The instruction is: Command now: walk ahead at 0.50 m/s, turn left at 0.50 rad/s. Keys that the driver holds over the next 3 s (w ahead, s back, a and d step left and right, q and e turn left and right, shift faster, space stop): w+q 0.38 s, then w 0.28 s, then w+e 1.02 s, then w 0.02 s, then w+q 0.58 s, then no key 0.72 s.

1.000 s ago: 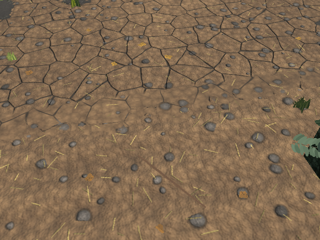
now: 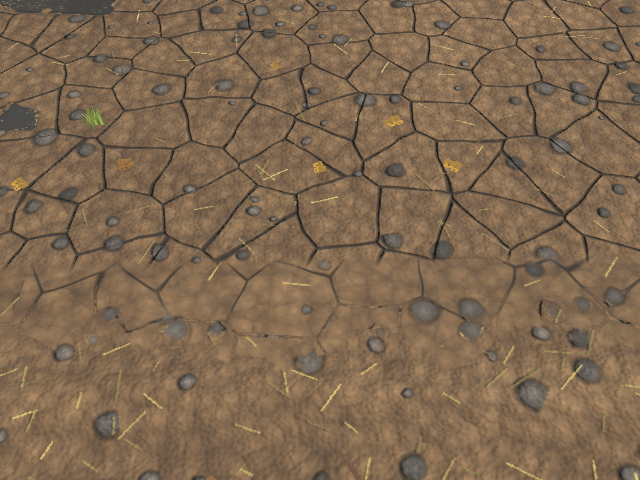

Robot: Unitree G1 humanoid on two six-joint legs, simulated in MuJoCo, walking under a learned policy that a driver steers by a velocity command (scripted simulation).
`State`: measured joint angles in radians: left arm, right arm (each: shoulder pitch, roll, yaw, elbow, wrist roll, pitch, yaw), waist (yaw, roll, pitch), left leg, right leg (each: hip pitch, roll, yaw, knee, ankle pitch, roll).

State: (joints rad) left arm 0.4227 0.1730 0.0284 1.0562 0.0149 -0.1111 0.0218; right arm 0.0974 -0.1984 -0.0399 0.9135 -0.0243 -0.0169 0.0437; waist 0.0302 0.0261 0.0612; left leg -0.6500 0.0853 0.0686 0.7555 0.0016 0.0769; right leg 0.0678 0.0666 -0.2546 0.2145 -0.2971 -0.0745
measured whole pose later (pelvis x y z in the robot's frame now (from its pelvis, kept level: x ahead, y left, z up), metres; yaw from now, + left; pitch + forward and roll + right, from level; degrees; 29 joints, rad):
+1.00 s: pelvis +0.56 +0.07 +0.01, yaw +12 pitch +1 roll +0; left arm 0.43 0.22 0.05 0.94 0.00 -0.06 -0.01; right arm 0.10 -0.24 -0.02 0.80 -0.04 -0.04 0.03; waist 0.05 0.04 0.03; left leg -0.60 0.08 -0.04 0.81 -0.15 -0.03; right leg -0.11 0.11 0.06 0.28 -0.18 -0.10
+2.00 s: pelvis +1.05 +0.05 +0.01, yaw -12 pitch +0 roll +0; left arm 0.33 0.23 0.04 0.85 0.02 -0.08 -0.01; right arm 0.29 -0.25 -0.05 0.86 -0.02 -0.01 0.03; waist 0.00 0.04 0.04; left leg -0.62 0.08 -0.04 1.06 -0.18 0.03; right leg -0.07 0.08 -0.13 0.27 -0.21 -0.11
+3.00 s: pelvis +1.40 +0.02 +0.00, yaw +4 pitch -1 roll +0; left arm 0.22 0.19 0.00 0.97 0.01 -0.01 0.04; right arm 0.26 -0.20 0.00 1.05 -0.01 0.00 -0.03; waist -0.01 0.01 0.04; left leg -0.05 -0.05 0.00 0.39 -0.32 0.05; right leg -0.24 0.03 -0.06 0.43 -0.17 -0.04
